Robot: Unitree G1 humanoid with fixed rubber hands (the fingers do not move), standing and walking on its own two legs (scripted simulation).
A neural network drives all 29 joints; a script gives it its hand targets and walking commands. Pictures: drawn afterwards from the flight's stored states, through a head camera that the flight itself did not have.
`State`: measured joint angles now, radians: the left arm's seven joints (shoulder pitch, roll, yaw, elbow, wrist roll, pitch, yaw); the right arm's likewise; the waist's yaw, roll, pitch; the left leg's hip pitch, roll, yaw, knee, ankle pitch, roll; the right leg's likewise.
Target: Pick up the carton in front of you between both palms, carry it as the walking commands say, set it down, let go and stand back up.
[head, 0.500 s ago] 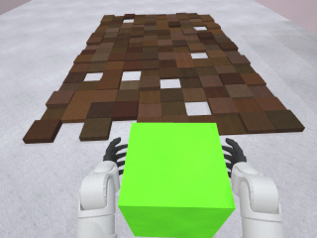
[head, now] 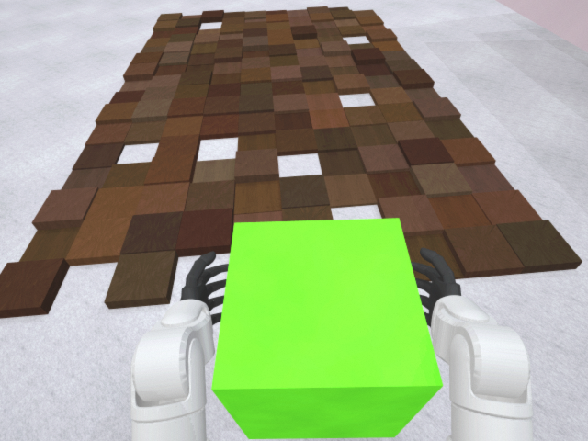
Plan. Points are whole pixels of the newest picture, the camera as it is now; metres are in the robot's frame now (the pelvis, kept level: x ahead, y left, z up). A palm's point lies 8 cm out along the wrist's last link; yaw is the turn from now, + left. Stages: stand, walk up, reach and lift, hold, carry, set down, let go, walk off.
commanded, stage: carry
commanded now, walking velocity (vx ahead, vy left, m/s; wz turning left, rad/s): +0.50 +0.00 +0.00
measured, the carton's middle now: (318, 336) +0.26 -0.01 +0.02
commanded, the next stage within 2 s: none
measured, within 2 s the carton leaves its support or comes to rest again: neither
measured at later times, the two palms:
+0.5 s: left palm (213, 137) +0.61 +0.15 +0.13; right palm (377, 130) +0.60 -0.15 +0.13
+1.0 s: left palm (224, 45) +0.96 +0.16 +0.16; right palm (345, 42) +0.97 -0.14 +0.16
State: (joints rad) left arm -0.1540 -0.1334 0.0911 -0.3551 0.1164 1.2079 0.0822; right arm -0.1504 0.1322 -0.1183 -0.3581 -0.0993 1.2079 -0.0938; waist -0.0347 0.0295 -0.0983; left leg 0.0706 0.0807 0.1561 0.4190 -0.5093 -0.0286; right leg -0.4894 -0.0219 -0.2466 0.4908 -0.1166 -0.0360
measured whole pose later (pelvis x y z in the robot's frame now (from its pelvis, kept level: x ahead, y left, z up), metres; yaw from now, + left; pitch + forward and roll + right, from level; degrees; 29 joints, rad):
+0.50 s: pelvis +0.33 +0.01 +0.00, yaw -1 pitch +3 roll +0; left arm -0.23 -0.14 0.12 -0.47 0.08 1.23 0.10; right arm -0.22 0.13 -0.12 -0.48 -0.08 1.24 -0.11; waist 0.00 -0.01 -0.06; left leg -0.50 0.04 0.22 0.50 -0.08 0.05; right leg 0.09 -0.04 -0.20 0.39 -0.50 0.01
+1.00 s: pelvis +0.57 +0.01 +0.01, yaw +1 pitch +5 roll -1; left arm -0.92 0.00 0.28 0.08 0.08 1.32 0.13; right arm -0.90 -0.03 -0.30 0.05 -0.05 1.34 -0.15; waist 0.02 0.03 0.07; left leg -0.31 0.02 0.09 0.68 -0.49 0.01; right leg -0.46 0.01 -0.14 0.54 -0.18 -0.07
